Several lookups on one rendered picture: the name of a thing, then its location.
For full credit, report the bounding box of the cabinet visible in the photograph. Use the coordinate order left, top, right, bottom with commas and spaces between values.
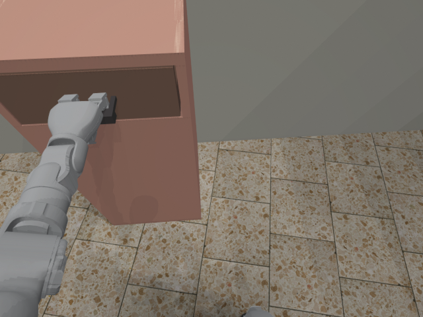
0, 0, 202, 225

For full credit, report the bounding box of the robot left upper arm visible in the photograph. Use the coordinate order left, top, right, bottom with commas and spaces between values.
0, 231, 67, 317

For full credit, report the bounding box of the drawer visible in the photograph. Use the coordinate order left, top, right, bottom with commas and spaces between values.
0, 65, 180, 124

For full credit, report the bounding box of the robot left forearm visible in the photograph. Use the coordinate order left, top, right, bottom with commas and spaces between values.
0, 133, 89, 239

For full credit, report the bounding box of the robot left hand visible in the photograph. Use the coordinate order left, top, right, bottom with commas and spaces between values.
48, 92, 109, 145

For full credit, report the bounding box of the handle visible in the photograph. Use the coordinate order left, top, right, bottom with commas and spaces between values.
101, 96, 117, 124

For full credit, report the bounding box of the robot right shin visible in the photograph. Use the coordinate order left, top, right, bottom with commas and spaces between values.
247, 306, 262, 314

